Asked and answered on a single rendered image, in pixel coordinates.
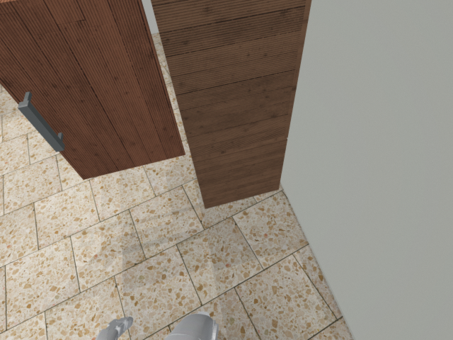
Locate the handle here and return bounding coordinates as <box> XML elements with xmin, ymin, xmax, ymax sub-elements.
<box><xmin>18</xmin><ymin>92</ymin><xmax>65</xmax><ymax>152</ymax></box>

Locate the robot left thigh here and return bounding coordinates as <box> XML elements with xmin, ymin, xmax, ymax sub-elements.
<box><xmin>165</xmin><ymin>314</ymin><xmax>219</xmax><ymax>340</ymax></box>

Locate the cupboard door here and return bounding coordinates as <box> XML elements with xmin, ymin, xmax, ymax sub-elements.
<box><xmin>0</xmin><ymin>0</ymin><xmax>185</xmax><ymax>180</ymax></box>

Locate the robot left hand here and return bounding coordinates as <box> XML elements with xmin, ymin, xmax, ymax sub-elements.
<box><xmin>95</xmin><ymin>317</ymin><xmax>133</xmax><ymax>340</ymax></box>

